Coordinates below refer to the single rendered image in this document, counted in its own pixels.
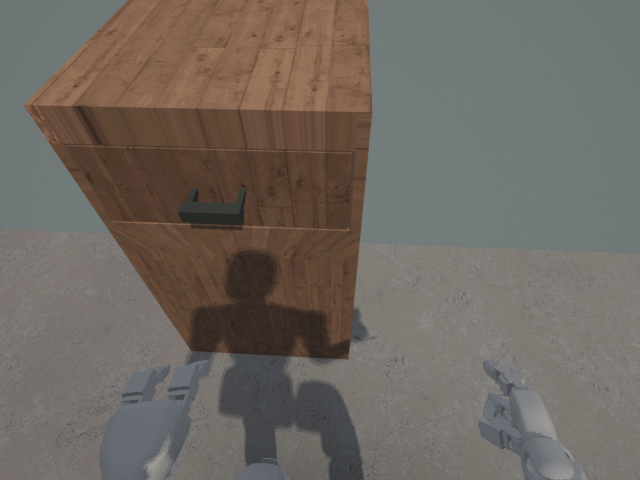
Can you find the cabinet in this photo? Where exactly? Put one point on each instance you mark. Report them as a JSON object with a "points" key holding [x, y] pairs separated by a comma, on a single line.
{"points": [[261, 74]]}

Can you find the handle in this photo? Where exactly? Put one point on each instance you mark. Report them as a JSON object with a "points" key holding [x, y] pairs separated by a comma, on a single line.
{"points": [[191, 211]]}

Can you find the left robot shin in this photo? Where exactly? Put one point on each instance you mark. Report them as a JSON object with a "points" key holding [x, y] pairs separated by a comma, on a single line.
{"points": [[270, 461]]}

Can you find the robot right hand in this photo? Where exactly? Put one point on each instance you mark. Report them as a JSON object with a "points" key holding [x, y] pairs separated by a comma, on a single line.
{"points": [[522, 418]]}

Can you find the drawer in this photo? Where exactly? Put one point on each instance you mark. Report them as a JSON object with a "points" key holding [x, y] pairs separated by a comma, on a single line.
{"points": [[284, 187]]}

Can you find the robot left hand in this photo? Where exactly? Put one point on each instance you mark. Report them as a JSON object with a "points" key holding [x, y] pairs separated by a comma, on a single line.
{"points": [[145, 439]]}

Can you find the right robot forearm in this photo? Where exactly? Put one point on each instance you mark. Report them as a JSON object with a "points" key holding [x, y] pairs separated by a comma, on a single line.
{"points": [[547, 459]]}

